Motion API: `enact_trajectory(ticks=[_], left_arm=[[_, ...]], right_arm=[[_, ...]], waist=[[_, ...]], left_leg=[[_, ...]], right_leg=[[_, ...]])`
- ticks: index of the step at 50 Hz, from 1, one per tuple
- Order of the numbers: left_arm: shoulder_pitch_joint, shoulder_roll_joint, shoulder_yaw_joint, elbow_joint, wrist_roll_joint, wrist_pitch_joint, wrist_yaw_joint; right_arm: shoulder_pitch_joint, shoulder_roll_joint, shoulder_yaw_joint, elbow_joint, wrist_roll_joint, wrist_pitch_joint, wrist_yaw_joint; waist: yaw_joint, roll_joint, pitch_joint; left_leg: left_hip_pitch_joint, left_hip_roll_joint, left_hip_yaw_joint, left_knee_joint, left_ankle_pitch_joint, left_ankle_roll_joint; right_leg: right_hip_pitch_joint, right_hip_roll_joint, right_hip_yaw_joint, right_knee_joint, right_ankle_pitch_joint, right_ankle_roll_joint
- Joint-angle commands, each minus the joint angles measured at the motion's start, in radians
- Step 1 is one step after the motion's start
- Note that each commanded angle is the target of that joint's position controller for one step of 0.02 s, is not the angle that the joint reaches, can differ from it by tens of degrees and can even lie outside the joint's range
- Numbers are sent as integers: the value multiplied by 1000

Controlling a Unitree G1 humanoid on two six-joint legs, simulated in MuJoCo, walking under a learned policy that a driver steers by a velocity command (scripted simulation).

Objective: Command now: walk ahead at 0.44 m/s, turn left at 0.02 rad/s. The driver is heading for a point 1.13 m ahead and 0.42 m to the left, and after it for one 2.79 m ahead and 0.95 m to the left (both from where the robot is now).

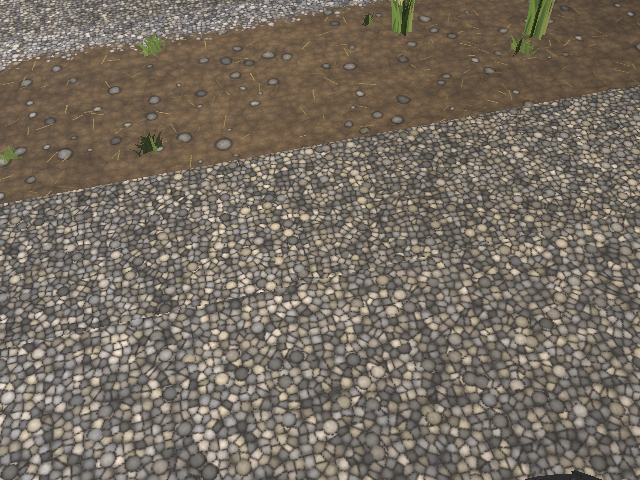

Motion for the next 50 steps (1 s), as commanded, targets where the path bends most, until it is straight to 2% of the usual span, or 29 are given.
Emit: enact_trajectory(ticks=[1,3,4,5,6,7,8,9,10,12,14,17,18,19,21,23,25,27,29,30,31,32,33,34,37,38,41,44,50], left_arm=[[41,172,42,-37,12,-6,15],[-16,229,53,-66,6,-7,27],[-52,266,62,-48,-14,-5,19],[-78,260,58,-60,1,-1,7],[25,116,15,-57,32,-3,3],[75,46,-8,-87,11,-19,-9],[-126,124,8,-157,-24,-11,6],[-214,170,12,-174,-14,2,38],[-162,188,10,-149,16,18,59],[-164,111,-18,-144,45,55,77],[-194,127,-24,-172,8,64,79],[-135,49,-62,-190,5,61,45],[-211,72,-63,-215,-4,58,43],[-264,114,-52,-228,18,52,48],[-478,101,-53,-270,35,39,52],[-556,49,-77,-261,24,33,44],[-484,29,-86,-282,-22,51,39],[-262,106,-50,-219,-18,65,45],[153,239,20,-53,-37,51,45],[369,256,56,36,-14,44,36],[242,293,58,-37,-12,37,4],[196,294,59,-70,17,53,-10],[93,280,53,-71,-5,68,-10],[-2,138,8,-88,10,57,-2],[-81,-50,-41,-43,-2,2,50],[-95,-40,-39,-28,-16,-23,74],[-14,3,-42,42,4,-59,120],[77,109,-9,103,-1,-41,108],[160,80,0,159,-5,-33,114]], right_arm=[[-86,-131,-38,-81,-9,-28,-4],[33,-174,-59,-42,11,-43,-14],[136,-192,-69,1,51,-47,-22],[347,-195,-66,66,59,-60,-28],[581,-218,-73,129,42,-63,-27],[726,-201,-60,175,12,-75,-4],[638,-204,-82,182,2,-97,0],[446,-150,-68,149,8,-101,5],[257,-74,-40,105,9,-90,2],[83,-21,-8,65,3,-90,10],[129,-99,-40,79,31,-104,2],[183,-183,-68,66,-29,-103,-2],[238,-124,-58,88,-44,-111,-14],[376,-106,-54,100,-1,-115,-40],[680,-52,-44,200,18,-104,-71],[678,2,-25,171,37,-74,-68],[526,-142,-43,134,-24,-45,2],[436,-165,-45,85,4,-45,11],[372,-192,-35,93,44,-33,27],[441,-108,-12,133,14,-33,51],[810,56,-6,187,23,-34,58],[815,-29,-19,180,30,-26,71],[579,-89,-37,79,32,-22,60],[491,-68,-31,82,34,-28,28],[412,50,11,72,12,-2,18],[399,68,18,76,-8,10,34],[216,-6,-14,39,23,-15,57],[129,8,-19,13,46,-17,63],[-35,10,-38,-31,54,5,59]], waist=[[-26,-81,48],[-95,-93,21],[-156,-81,12],[-211,-60,-113],[-221,146,-337],[-232,122,-423],[-251,15,-75],[-201,-57,15],[-114,-114,-23],[-8,-4,41],[-36,7,-11],[-23,-3,-30],[-74,0,3],[-160,20,-1],[-322,41,9],[-359,5,40],[-220,72,56],[-58,11,99],[125,-77,57],[156,-190,-59],[-96,-295,-460],[-44,-274,-432],[-5,-236,-276],[-39,-51,-97],[-160,-37,81],[-158,-80,67],[-80,-98,12],[-73,-43,18],[-38,-76,53]], left_leg=[[204,-79,82,76,-27,26],[413,-154,152,59,-108,41],[492,-154,117,-123,-107,65],[739,-117,10,-91,-36,134],[1131,102,-289,3,377,401],[1302,319,-747,-183,263,558],[1060,312,-740,-266,-44,434],[860,276,-628,-301,-147,380],[618,221,-566,-375,-179,377],[220,146,-467,-507,-304,348],[142,47,-338,-482,-334,302],[-197,-78,-152,-291,-173,247],[10,-29,-271,-202,-260,237],[365,-5,-323,-108,-324,263],[763,39,-488,87,-448,276],[553,-42,-437,158,-548,226],[-108,-60,-398,77,-674,218],[-197,-76,-430,216,-776,176],[-92,-116,-394,615,-575,50],[-176,-190,-309,1063,-647,-48],[-303,-147,-194,1346,-760,-14],[-498,-164,-164,1573,-765,-38],[-707,-121,-126,1636,-634,-44],[-716,-26,-203,1500,-358,-10],[-500,143,-195,976,-39,74],[-459,141,-175,891,3,76],[-302,121,-112,420,195,43],[-320,66,-99,234,213,44],[-225,24,-18,118,132,45]], right_leg=[[-224,-276,74,-34,644,-100],[-255,-252,4,117,971,-47],[-230,-243,-16,293,1114,-7],[-330,-216,-1,560,1100,47],[-591,-92,-15,1081,357,164],[-922,19,56,1296,-296,221],[-1134,-76,112,1302,-209,191],[-1107,-130,100,1229,-162,179],[-926,-178,108,1069,-45,147],[-660,-252,69,825,-106,139],[-558,-219,-16,719,-19,176],[-206,-157,-169,806,307,174],[-447,-231,28,721,485,175],[-773,-222,25,573,491,181],[-1151,-216,42,418,438,203],[-981,-219,-3,97,688,180],[-306,-175,-113,288,839,160],[-92,-201,-123,227,776,164],[166,-283,-127,8,855,105],[392,-398,-42,130,972,-38],[635,-526,38,528,1416,-175],[586,-573,244,459,1326,-271],[363,-646,398,254,630,-269],[66,-626,365,139,58,-199],[-405,-506,130,-17,124,-101],[-432,-461,66,-39,134,-101],[-371,-432,-95,-113,398,-116],[-155,-452,-181,-72,778,-70],[33,-407,-336,-60,830,36]])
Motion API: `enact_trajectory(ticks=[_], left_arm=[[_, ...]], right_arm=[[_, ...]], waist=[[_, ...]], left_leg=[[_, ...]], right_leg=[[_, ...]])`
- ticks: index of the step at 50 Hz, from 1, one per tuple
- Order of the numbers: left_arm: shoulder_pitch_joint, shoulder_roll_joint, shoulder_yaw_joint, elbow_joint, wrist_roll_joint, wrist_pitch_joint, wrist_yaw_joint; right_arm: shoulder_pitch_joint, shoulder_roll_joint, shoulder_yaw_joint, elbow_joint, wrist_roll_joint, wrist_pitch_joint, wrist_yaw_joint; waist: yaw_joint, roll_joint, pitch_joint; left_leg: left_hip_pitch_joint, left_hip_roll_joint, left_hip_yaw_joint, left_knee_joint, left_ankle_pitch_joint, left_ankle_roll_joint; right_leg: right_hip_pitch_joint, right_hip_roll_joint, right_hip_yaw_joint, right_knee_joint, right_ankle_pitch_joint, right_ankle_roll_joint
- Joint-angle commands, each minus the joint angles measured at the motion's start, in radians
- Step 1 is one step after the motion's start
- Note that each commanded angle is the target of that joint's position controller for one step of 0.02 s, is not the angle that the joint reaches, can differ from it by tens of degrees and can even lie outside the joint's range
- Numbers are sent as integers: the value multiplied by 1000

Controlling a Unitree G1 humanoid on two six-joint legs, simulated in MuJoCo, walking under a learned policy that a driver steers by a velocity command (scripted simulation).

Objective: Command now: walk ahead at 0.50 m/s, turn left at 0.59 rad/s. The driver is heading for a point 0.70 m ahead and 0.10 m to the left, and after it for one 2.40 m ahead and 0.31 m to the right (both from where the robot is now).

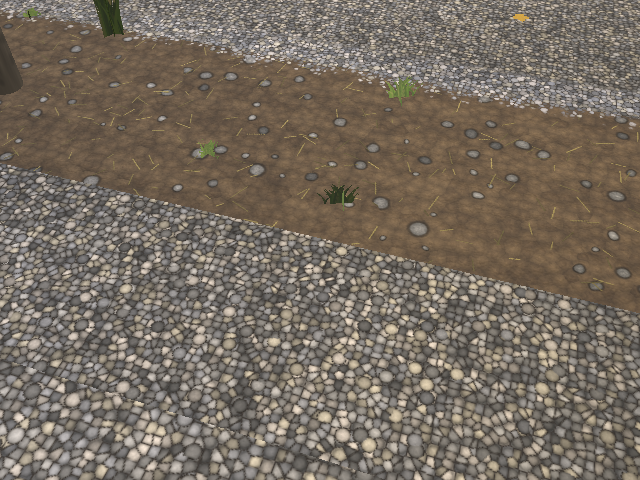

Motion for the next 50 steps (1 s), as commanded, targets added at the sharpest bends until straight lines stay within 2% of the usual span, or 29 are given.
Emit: enact_trajectory(ticks=[1,5,8,9,10,11,12,13,14,16,19,21,22,24,25,26,27,28,29,31,34,37,39,42,44,46,47,48,50], left_arm=[[67,159,44,-5,-9,-8,16],[103,234,85,16,-19,14,21],[10,301,122,-26,-14,35,20],[-35,269,107,-40,12,28,-6],[-10,116,53,-88,46,16,-50],[-212,134,57,-161,-41,9,-105],[-413,126,58,-221,-66,5,-97],[-424,181,78,-234,-43,10,-66],[-345,202,87,-238,-14,20,-37],[-295,109,64,-232,-8,51,-15],[-350,105,50,-271,-49,57,0],[-427,74,38,-302,-49,50,-12],[-387,141,73,-282,-121,73,-12],[-400,158,77,-299,-118,80,-3],[-148,131,63,-230,-30,26,-4],[162,216,108,-155,-28,6,18],[359,313,125,-78,2,-14,25],[31,316,127,-216,-72,12,12],[-109,302,124,-271,-93,36,5],[-296,165,95,-306,-102,42,-11],[-254,183,104,-237,-96,22,-9],[-186,178,103,-188,-101,17,-6],[-204,200,106,-189,-110,32,-10],[-157,241,118,-179,-97,65,-11],[-197,264,126,-198,-91,69,-7],[-179,258,129,-194,-96,85,-4],[-57,185,108,-209,-104,93,2],[38,112,93,-199,-95,108,13],[-112,196,119,-232,-86,128,17]], right_arm=[[-66,-27,-13,-68,4,2,-1],[-122,-58,-34,-91,-9,3,-15],[97,-132,-79,-12,6,-23,-55],[315,-180,-111,64,3,-32,-87],[582,-253,-128,174,-16,-33,-109],[796,-243,-128,236,-50,-30,-105],[634,-247,-144,229,-45,-62,-104],[430,-172,-119,199,-9,-76,-91],[314,-82,-83,170,19,-80,-78],[216,-23,-49,141,20,-83,-47],[161,-138,-72,110,-10,-90,-31],[277,-175,-83,124,-37,-70,-23],[228,-202,-103,131,51,-30,-85],[273,-158,-89,118,60,2,-113],[241,-74,-54,107,-139,-46,-56],[134,-126,-77,50,-104,-75,-22],[141,-33,-57,13,-81,-100,6],[282,-53,-83,21,76,-63,-101],[458,-57,-79,27,98,-36,-132],[318,-76,-89,25,10,24,-126],[175,-44,-81,-33,31,63,-120],[91,-35,-73,-61,-1,59,-107],[18,-9,-58,-78,5,55,-84],[12,-41,-57,-70,14,67,-78],[91,-101,-73,-34,-3,50,-94],[281,-133,-90,49,-19,23,-104],[346,-189,-92,36,-37,5,-113],[375,-212,-91,43,4,8,-118],[265,-136,-71,15,25,4,-117]], waist=[[-37,-88,128],[-46,-130,126],[-153,-161,55],[-241,-135,-85],[-264,88,-299],[-374,11,-322],[-350,-58,-21],[-247,-35,51],[-149,41,22],[-41,39,83],[-21,24,88],[-76,77,75],[-19,104,79],[-43,85,61],[67,-20,28],[248,-94,-39],[250,-223,-140],[56,-226,-151],[-56,-291,-187],[-82,-95,81],[-93,-133,170],[-97,-57,92],[-88,-82,57],[-69,-113,31],[-117,-98,-11],[-192,-30,-70],[-173,186,-160],[-139,248,-202],[-124,81,-58]], left_leg=[[-44,-4,32,-51,-98,-2],[88,-68,122,-124,-374,5],[501,-154,159,-229,-301,46],[938,-150,85,-133,-203,125],[1477,86,-309,-159,54,356],[1539,238,-591,-402,-8,373],[1260,216,-511,-474,-131,287],[991,175,-427,-509,-230,271],[802,130,-380,-546,-242,284],[474,114,-343,-635,-236,279],[225,-4,-197,-676,-336,185],[168,-46,-186,-621,-338,167],[199,-33,-190,-597,-61,146],[289,-13,-223,-516,-39,108],[95,-4,-242,-247,-92,54],[-22,-138,-229,-69,-93,70],[-61,-253,-182,298,-460,44],[10,-157,-117,512,-776,53],[-15,-137,-80,583,-729,44],[-29,-54,-74,598,-595,28],[43,-9,-107,374,-477,3],[101,-1,-42,133,-346,-8],[306,-25,63,-66,-303,-11],[385,-43,78,-109,-338,-20],[482,-29,32,-125,-261,10],[753,-76,71,-299,-332,24],[1020,173,-184,-348,-127,78],[1106,322,-373,-401,55,183],[860,302,-305,-484,26,209]], right_leg=[[82,-293,86,-73,873,-67],[175,-329,38,15,1205,-74],[-2,-324,-3,283,1423,-37],[-321,-289,22,543,1239,8],[-765,-133,87,915,219,110],[-963,7,262,1069,-272,68],[-1058,-56,381,1017,-199,16],[-924,-113,395,955,-125,11],[-764,-125,402,913,-85,-15],[-576,-115,379,836,-81,-24],[-331,-44,297,506,62,18],[-233,12,259,425,300,46],[-221,33,214,534,449,75],[-233,22,258,468,372,92],[57,-30,392,537,456,49],[274,22,276,397,249,37],[419,-129,417,391,453,-110],[187,-421,734,292,606,-37],[102,-481,1009,111,405,-129],[-243,-410,945,-55,-18,-237],[-406,-306,657,-111,127,-212],[-303,-252,508,-101,412,-210],[-356,-166,395,-122,422,-174],[-274,-178,395,-90,426,-172],[-227,-207,400,25,526,-145],[-271,-125,349,334,583,-119],[-491,-35,291,630,169,-78],[-722,34,301,825,-241,-55],[-725,-37,381,850,-157,-50]])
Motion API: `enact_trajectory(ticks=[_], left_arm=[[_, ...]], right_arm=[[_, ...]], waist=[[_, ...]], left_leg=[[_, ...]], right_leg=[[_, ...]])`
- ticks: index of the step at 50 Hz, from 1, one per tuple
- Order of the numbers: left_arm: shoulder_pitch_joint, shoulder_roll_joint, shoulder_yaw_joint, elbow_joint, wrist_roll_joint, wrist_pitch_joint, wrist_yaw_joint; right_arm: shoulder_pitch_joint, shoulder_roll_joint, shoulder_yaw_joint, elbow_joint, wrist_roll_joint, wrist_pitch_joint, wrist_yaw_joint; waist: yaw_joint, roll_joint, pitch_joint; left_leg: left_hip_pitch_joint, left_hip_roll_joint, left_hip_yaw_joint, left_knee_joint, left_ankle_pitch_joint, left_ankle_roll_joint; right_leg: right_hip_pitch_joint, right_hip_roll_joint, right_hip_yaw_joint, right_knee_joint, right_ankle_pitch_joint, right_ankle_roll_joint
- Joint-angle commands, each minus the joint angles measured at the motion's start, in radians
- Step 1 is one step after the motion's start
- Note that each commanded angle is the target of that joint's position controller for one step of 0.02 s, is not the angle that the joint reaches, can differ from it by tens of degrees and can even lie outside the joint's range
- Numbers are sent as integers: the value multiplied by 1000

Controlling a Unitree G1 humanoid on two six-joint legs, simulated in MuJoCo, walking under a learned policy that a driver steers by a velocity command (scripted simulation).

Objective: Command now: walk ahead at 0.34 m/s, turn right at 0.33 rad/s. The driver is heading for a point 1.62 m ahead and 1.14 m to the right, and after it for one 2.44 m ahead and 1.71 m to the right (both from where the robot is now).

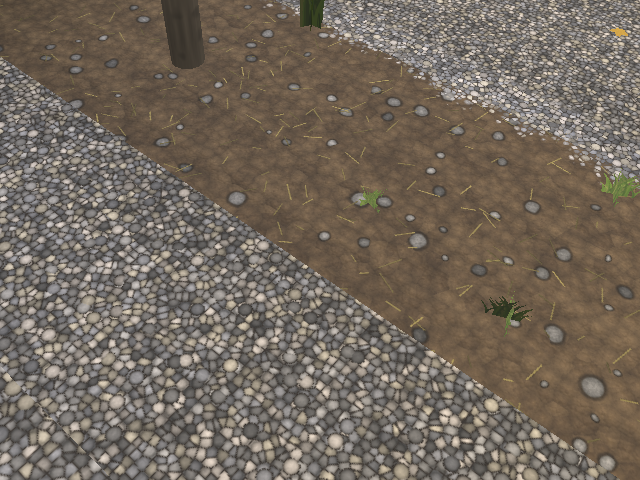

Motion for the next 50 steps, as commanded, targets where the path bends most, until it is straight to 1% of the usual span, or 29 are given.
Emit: enact_trajectory(ticks=[1,2,4,5,6,7,9,14,15,17,20,21,22,23,24,26,28,29,30,31,32,33,35,37,41,45,47,49,50], left_arm=[[19,91,27,-83,-3,16,0],[28,91,32,-77,16,35,-6],[-8,94,46,-91,7,68,-10],[33,-123,-43,-91,108,-21,-60],[-109,116,60,-110,9,37,-26],[-137,145,66,-141,11,65,-11],[-164,83,56,-153,3,91,-22],[-294,78,60,-209,20,121,-51],[-177,-77,-38,-164,121,39,-83],[-235,-18,-11,-168,118,-18,-100],[-396,44,-3,-216,94,-25,-116],[-532,60,23,-247,-23,22,-95],[-526,46,17,-238,-38,48,-83],[-435,36,-9,-209,112,22,-81],[-391,47,3,-190,121,24,-69],[-365,60,6,-150,121,2,-60],[-184,135,50,-86,69,-43,-44],[-23,247,100,-33,51,-58,-29],[140,370,127,-32,28,-58,-30],[192,337,125,-38,59,-69,-38],[169,258,108,-49,68,-85,-34],[80,248,99,-74,45,-96,-36],[-92,158,46,-102,33,-109,-57],[-243,171,32,-185,20,-124,-54],[-321,229,46,-276,35,-106,-72],[-201,189,56,-279,19,-74,-81],[-183,167,48,-277,18,-61,-71],[-150,103,23,-281,21,-51,-65],[-84,0,-12,-326,35,-51,-52]], right_arm=[[166,-148,-38,-7,9,-11,-10],[141,-156,-40,-11,-1,-22,-14],[138,-144,-33,-8,-5,-37,-18],[138,-30,-10,-31,-93,-86,-26],[120,-168,-43,11,20,-72,-35],[171,-178,-47,15,37,-64,-35],[233,-153,-43,34,34,-60,-51],[301,-172,-48,41,8,-44,-68],[257,21,34,8,-156,-94,-61],[316,-21,30,32,-110,-94,-76],[462,-96,24,86,-70,-86,-81],[431,-212,-35,83,11,-48,-70],[453,-220,-39,87,9,-20,-70],[505,-130,11,120,-65,-64,-62],[470,-134,1,137,-52,-67,-54],[468,-136,0,170,-26,-60,-59],[440,-185,-16,190,-59,-31,-43],[430,-164,-1,190,-85,-11,-16],[546,-9,39,126,-76,-5,13],[369,-85,32,68,-11,-8,37],[111,-124,20,-56,25,-43,36],[55,-157,12,-101,22,-78,17],[175,-130,21,-77,-25,-86,-36],[260,-123,16,-57,-19,-66,-48],[289,-129,7,-10,-19,-5,10],[127,-179,-4,-62,-16,16,-14],[87,-200,-15,-87,12,-3,-21],[133,-238,-34,-104,33,-24,-27],[165,-335,-66,-125,26,-39,-42]], waist=[[-78,121,-85],[-64,144,-70],[-35,89,-43],[-26,29,-67],[-29,96,-30],[-43,112,-32],[-50,121,-23],[-83,103,-17],[-85,35,14],[-129,43,10],[-191,59,80],[-237,13,64],[-248,58,51],[-199,77,114],[-184,123,138],[-191,74,105],[-94,-32,1],[-2,-127,-111],[-53,-294,-530],[77,-207,-572],[130,-141,-380],[80,-114,-272],[-87,30,-146],[-169,-18,-68],[-183,-49,-119],[-80,-26,-127],[-76,-17,-146],[-102,12,-224],[-69,260,-327]], left_leg=[[339,330,-301,-303,555,217],[264,339,-251,-304,651,224],[182,288,-139,-318,703,201],[128,271,-96,-332,416,198],[240,289,-112,-317,601,157],[279,299,-94,-293,665,151],[261,270,-35,-269,572,153],[273,343,-49,-150,325,143],[251,381,-32,-193,115,150],[193,296,56,-60,35,128],[119,300,37,7,-100,96],[131,303,32,105,0,73],[170,303,56,187,39,54],[147,412,-61,48,-152,19],[126,455,-93,67,-137,33],[150,419,-54,187,-198,-15],[72,301,94,468,-150,-77],[-87,215,162,712,-277,-140],[-330,96,162,1216,-701,-217],[-522,68,68,1436,-717,-248],[-722,88,3,1426,-683,-220],[-755,135,-29,1415,-662,-202],[-511,197,-150,1104,-439,-164],[-309,134,-113,806,-94,-149],[-32,66,-65,326,99,-118],[-93,46,-110,78,11,-107],[-15,15,-80,-94,85,-59],[239,107,-133,-202,328,95],[533,372,-436,-273,596,404]], right_leg=[[-323,-32,27,185,27,-4],[-263,-43,28,209,96,1],[-235,-19,16,205,215,10],[-184,-74,114,235,385,0],[-335,-24,42,171,343,18],[-369,-28,57,142,360,29],[-378,-17,12,53,504,39],[-458,-34,53,-14,665,43],[-479,-180,205,-114,842,38],[-411,-134,58,-196,976,39],[-356,-110,-49,-338,866,41],[-328,-5,-96,-396,881,70],[-326,-6,-102,-422,887,75],[-361,-147,1,-515,788,39],[-301,-143,17,-503,770,26],[-221,-137,3,-589,768,10],[120,-37,-116,-674,893,-25],[476,-45,-114,-697,1158,-86],[1034,-206,69,-219,1736,-317],[1082,-322,198,-196,1898,-372],[892,-351,265,-302,1632,-324],[647,-372,270,-353,1433,-332],[143,-395,232,-449,1238,-305],[-173,-266,200,-583,1090,-311],[-232,-189,225,-642,884,-279],[26,-244,398,-599,617,-284],[60,-216,433,-562,549,-254],[-28,-120,387,-473,400,-142],[-296,74,175,-308,23,-2]])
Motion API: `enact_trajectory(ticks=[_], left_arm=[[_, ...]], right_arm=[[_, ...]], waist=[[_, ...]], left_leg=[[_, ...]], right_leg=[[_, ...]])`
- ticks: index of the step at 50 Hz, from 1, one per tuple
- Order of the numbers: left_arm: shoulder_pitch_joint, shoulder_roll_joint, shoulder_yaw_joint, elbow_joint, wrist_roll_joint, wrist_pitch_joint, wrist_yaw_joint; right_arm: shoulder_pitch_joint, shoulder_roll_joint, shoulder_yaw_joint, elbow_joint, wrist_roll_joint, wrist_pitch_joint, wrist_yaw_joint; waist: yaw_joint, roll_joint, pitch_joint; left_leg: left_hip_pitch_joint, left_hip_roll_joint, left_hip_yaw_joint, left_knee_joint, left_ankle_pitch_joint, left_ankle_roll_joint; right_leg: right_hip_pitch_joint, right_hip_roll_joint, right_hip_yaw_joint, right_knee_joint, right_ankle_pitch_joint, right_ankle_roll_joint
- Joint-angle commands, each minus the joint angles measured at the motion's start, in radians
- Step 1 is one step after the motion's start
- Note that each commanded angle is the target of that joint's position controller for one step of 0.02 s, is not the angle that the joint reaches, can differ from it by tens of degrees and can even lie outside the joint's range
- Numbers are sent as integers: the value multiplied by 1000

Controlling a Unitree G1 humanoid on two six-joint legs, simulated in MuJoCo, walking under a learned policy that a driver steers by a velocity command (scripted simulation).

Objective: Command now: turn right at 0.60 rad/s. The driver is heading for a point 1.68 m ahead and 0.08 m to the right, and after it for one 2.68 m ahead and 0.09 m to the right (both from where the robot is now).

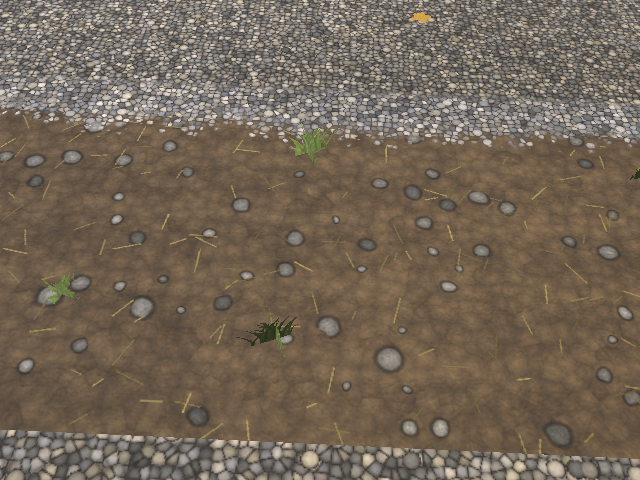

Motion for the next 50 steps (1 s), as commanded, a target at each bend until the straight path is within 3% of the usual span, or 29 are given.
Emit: enact_trajectory(ticks=[1,2,4,5,6,8,10,13,16,22,26,29,30,31,32,33,34,35,36,37,39,40,41,43,44,46,47,48,50], left_arm=[[-14,60,3,-133,21,-8,25],[-36,98,15,-105,14,1,38],[70,140,37,-36,24,8,60],[86,109,27,-29,42,8,51],[106,85,20,-16,54,10,32],[99,50,11,6,25,23,-3],[24,49,10,-5,11,31,-23],[-42,55,8,-10,4,26,-21],[-46,34,-5,4,24,23,-23],[-73,-3,-31,10,26,19,-45],[-126,-8,-38,7,39,12,-36],[-165,13,-30,5,28,-3,-20],[-151,23,-24,10,17,-10,-18],[-93,46,-9,22,3,-20,-14],[58,117,26,62,2,-31,4],[338,202,51,141,29,-30,42],[511,200,40,164,47,-26,50],[453,183,45,193,65,-47,48],[333,130,35,201,29,-55,40],[256,58,10,181,4,-54,38],[144,-57,-39,163,22,-53,35],[121,-84,-52,154,30,-50,36],[110,-66,-51,152,30,-54,40],[90,-21,-46,152,46,-72,49],[107,-9,-49,162,55,-74,47],[156,23,-46,193,70,-64,31],[183,42,-41,204,101,-53,26],[152,50,-40,197,100,-55,24],[172,67,-43,213,82,-64,29]], right_arm=[[207,-236,-94,-66,-50,-44,-32],[198,-214,-95,-52,-50,-48,-32],[-7,-127,-72,-116,-2,-51,-3],[-50,-126,-77,-134,9,-54,1],[-54,-130,-83,-153,-4,-51,-2],[7,-125,-89,-148,-21,-53,-15],[123,-131,-93,-114,-29,-60,-28],[257,-128,-93,-64,-42,-74,-22],[259,-114,-86,-44,-49,-76,-14],[284,-89,-62,21,-75,-80,-15],[333,-93,-51,90,-62,-64,7],[332,-133,-55,133,-48,-37,18],[316,-151,-56,144,-48,-26,20],[296,-156,-52,158,-68,-23,27],[274,-133,-45,162,-95,-32,42],[379,34,7,147,-114,-42,71],[333,35,13,135,-84,-66,115],[157,6,-8,104,-48,-86,115],[147,-37,-23,122,-47,-90,96],[210,-69,-36,139,-61,-80,78],[238,21,-11,144,-68,-63,80],[237,57,-5,144,-62,-57,87],[212,67,0,134,-52,-58,94],[112,42,-1,96,-40,-65,103],[56,19,-6,77,-42,-64,105],[0,33,-1,49,-50,-53,114],[92,43,5,66,-60,-52,130],[107,12,-4,63,-55,-56,131],[55,-46,-26,27,-57,-62,116]], waist=[[-130,156,-154],[-117,40,-124],[-5,136,-76],[22,133,-67],[22,107,-79],[-31,96,-18],[-96,115,30],[-148,114,42],[-138,118,54],[-117,107,103],[-111,118,141],[-81,110,157],[-46,111,144],[10,111,96],[79,71,5],[105,-161,-262],[176,-138,-328],[179,-83,15],[117,-101,74],[57,-103,53],[-35,-102,104],[-54,-80,94],[-58,-59,92],[-54,-34,104],[-43,-10,103],[-38,-55,85],[-61,-36,79],[-79,0,93],[-71,-10,107]], left_leg=[[582,483,-568,-260,482,470],[525,441,-468,-280,411,383],[336,325,-243,-296,436,267],[258,291,-156,-301,480,250],[208,266,-93,-331,370,234],[187,231,-30,-426,-33,179],[312,288,-71,-459,-181,171],[514,375,-113,-466,-188,208],[532,381,-50,-488,-160,216],[465,377,120,-498,-43,189],[466,375,158,-477,-7,175],[475,381,153,-427,29,178],[419,374,168,-371,89,173],[319,345,195,-260,250,159],[192,271,244,-42,293,108],[-138,140,282,344,-35,24],[-336,33,58,551,-365,32],[-512,41,-108,618,-244,68],[-471,109,-77,675,-174,78],[-384,138,-74,699,-141,88],[-284,158,-104,697,-13,111],[-271,151,-114,680,32,116],[-291,147,-115,641,58,111],[-295,140,-89,479,176,86],[-282,128,-82,356,263,65],[-154,82,-13,338,335,28],[-108,78,-34,479,415,14],[-147,80,-56,461,416,12],[-190,59,-28,460,306,23]], right_leg=[[-465,26,-1,290,-388,75],[-466,-27,34,414,-303,99],[-356,-50,8,543,-152,127],[-297,-55,-55,622,-99,126],[-255,-62,-95,665,-43,116],[-253,-92,-129,569,72,105],[-350,-121,-128,445,90,96],[-476,-143,-89,291,140,56],[-468,-142,-115,230,157,14],[-357,-157,-138,167,186,-36],[-282,-142,-146,97,109,-61],[-184,-95,-170,-32,125,-79],[-64,-62,-195,-86,188,-95],[124,-30,-193,-86,241,-112],[352,-25,-155,-32,234,-129],[850,-241,122,27,351,-279],[945,-447,532,-220,167,-352],[731,-416,436,-287,84,-257],[548,-398,278,-304,-1,-218],[439,-378,196,-322,-4,-220],[216,-349,55,-353,186,-188],[190,-354,25,-383,252,-189],[200,-356,-13,-404,304,-189],[176,-319,-123,-436,394,-173],[164,-297,-178,-434,434,-169],[75,-266,-259,-408,562,-159],[54,-289,-257,-353,565,-164],[73,-296,-265,-326,558,-154],[169,-310,-255,-265,657,-125]])
Velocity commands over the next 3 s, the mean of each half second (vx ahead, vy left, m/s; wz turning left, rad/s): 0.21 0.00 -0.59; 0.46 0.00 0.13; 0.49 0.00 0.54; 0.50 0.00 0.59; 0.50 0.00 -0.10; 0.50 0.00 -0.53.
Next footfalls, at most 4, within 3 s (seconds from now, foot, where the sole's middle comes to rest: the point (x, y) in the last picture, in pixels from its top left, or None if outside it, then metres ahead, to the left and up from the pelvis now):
0.64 right None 0.21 -0.25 -0.77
1.10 left None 0.46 -0.12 -0.77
1.48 right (491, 412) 0.72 -0.40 -0.94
1.94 left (358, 332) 0.94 -0.08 -0.94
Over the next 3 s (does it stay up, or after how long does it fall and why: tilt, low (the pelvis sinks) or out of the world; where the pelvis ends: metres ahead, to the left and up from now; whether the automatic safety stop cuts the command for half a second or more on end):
stays up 1.40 -0.01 -0.18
